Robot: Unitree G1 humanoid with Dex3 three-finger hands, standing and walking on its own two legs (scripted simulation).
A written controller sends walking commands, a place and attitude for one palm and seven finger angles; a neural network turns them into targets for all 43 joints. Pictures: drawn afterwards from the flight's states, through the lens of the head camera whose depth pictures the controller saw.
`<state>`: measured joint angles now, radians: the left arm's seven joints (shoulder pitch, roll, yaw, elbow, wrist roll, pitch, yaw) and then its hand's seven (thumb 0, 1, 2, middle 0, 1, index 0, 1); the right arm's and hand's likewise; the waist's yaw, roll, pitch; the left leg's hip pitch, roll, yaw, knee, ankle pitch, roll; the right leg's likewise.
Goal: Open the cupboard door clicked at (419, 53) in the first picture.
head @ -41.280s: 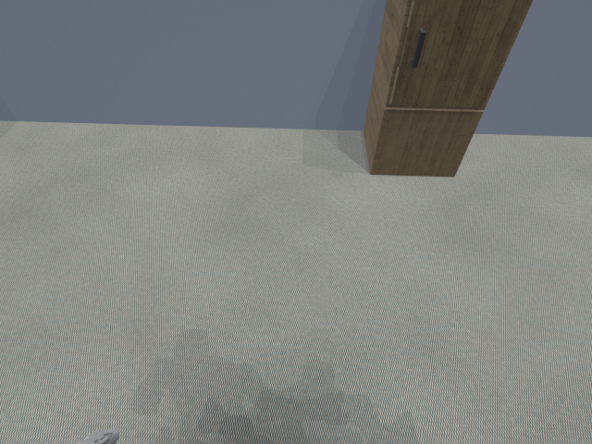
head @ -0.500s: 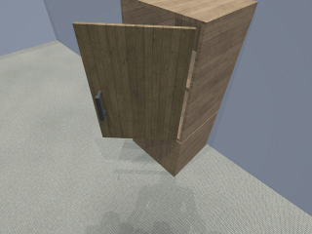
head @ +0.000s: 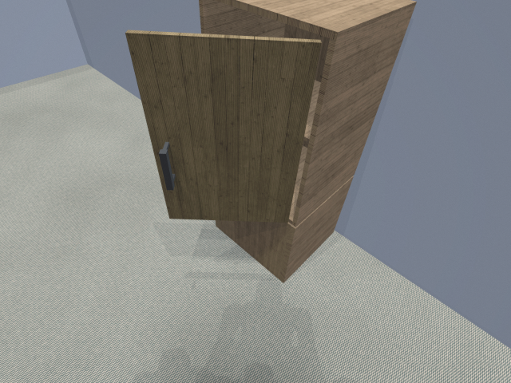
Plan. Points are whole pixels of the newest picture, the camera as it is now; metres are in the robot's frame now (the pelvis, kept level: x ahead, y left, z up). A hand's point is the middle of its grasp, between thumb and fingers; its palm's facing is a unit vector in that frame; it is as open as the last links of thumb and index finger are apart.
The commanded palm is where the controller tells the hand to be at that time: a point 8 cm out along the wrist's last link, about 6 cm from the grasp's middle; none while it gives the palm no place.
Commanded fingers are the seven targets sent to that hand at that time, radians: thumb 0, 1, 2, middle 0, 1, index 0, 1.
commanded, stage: come to a stop and stand still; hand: left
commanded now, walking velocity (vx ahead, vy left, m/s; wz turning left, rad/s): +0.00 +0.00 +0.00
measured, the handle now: (168, 166) +0.67 +0.27 -0.09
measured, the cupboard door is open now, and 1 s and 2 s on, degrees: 43 43 43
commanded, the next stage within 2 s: look again from close up in 0.96 s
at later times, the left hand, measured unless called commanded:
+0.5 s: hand out of the picture -0.11 +0.20 -0.20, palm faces +0.12 -0.98 -0.17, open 7.4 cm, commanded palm none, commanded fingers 0.00 0.90 0.90 -0.20 -0.30 -0.20 -0.30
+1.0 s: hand out of the picture -0.14 +0.15 -0.17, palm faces +0.05 -0.99 -0.11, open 7.4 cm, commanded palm none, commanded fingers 0.00 0.90 0.90 -0.20 -0.30 -0.20 -0.30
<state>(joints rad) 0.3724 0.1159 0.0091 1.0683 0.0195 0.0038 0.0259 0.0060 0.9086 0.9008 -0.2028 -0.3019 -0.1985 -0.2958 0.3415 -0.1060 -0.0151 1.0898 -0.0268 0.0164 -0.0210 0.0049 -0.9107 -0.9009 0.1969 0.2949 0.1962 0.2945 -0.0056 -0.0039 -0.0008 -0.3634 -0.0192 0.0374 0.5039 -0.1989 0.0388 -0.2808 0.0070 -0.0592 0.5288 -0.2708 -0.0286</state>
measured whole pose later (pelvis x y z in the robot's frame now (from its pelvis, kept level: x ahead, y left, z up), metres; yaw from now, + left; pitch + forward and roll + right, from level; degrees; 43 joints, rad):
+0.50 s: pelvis -0.08 +0.02 -0.01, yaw +1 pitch -4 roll +1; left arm 0.39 0.17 0.05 1.04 0.03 0.05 0.04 0.01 0.91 0.90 -0.20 -0.30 -0.20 -0.30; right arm 0.31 -0.15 -0.04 1.00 -0.03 0.00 -0.03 0.00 -0.92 -0.90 0.19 0.29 0.19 0.29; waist 0.02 -0.07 -0.02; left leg -0.25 -0.04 0.04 0.63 -0.33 0.04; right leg -0.46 -0.03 0.02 0.69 -0.30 0.00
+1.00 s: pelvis -0.10 +0.01 +0.00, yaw -1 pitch -1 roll -1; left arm 0.41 0.09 0.01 1.09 0.02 -0.01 0.02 0.01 0.91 0.90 -0.20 -0.30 -0.20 -0.30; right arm 0.36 -0.14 -0.03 1.08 -0.02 -0.01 -0.02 0.01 -0.91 -0.90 0.20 0.29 0.19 0.29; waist 0.00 0.00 0.02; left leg -0.31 0.04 0.06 0.54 -0.22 0.01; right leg -0.11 0.05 -0.04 0.46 -0.32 -0.05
